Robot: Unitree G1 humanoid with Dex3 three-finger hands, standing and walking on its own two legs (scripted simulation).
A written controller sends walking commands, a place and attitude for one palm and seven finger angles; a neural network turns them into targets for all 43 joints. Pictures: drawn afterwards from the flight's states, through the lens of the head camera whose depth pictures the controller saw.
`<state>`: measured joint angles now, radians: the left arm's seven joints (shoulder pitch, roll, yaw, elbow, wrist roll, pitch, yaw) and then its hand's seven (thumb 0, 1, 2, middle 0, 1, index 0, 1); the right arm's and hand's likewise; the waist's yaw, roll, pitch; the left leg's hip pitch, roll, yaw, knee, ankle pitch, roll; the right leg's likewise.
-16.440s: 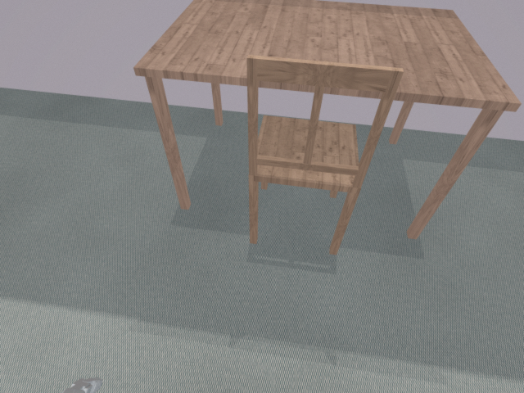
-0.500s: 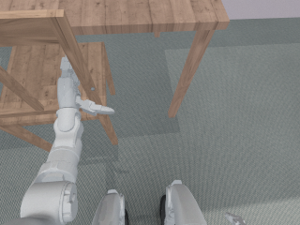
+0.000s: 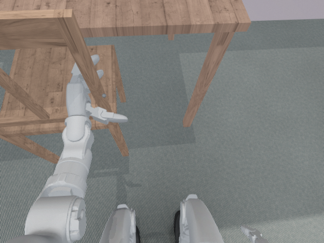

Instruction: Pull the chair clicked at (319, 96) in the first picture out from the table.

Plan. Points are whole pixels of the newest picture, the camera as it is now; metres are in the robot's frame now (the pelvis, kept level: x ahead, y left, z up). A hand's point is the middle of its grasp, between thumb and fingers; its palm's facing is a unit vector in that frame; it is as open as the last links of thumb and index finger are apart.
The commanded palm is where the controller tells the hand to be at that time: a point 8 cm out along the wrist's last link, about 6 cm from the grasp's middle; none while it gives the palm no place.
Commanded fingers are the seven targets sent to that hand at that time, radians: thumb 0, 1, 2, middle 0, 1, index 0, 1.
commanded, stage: hook a spindle and tug to test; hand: left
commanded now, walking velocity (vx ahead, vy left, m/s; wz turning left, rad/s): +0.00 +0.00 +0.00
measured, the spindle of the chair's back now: (17, 91) +0.48 +0.33 +0.01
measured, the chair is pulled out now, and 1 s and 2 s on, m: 0.00 0.02 0.08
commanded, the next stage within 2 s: step backward, pulling the chair out in 1.12 s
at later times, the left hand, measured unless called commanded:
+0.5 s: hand (102, 94) +0.46 +0.13 +0.02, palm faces +0.07 -1.00 -0.02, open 5.8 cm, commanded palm +0.42 +0.16 +0.02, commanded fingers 0.00 0.90 0.90 -0.50 -1.45 -0.50 -1.45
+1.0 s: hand (102, 106) +0.43 +0.12 +0.02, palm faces +0.05 -1.00 -0.02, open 5.9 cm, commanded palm +0.40 +0.17 +0.02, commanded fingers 0.00 0.90 0.90 -0.50 -1.45 -0.50 -1.45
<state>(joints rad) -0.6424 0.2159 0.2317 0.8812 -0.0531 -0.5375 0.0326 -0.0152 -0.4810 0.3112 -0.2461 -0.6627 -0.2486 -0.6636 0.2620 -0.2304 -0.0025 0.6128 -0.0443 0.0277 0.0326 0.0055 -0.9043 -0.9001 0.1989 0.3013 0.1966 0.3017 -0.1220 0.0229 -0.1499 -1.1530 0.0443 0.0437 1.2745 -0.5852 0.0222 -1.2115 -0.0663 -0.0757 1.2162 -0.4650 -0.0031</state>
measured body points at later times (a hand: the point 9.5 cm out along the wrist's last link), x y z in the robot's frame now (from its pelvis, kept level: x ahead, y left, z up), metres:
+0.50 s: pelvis +0.01 +0.00 +0.00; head +0.16 +0.01 +0.43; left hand +0.45 +0.18 +0.03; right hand +0.08 -0.26 -0.12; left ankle +0.00 +0.11 -0.62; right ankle +0.05 -0.13 -0.62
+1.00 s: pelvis +0.01 +0.00 +0.01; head +0.15 +0.01 +0.43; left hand +0.42 +0.18 +0.03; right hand +0.12 -0.25 -0.12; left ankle +0.00 +0.11 -0.62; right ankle +0.05 -0.13 -0.62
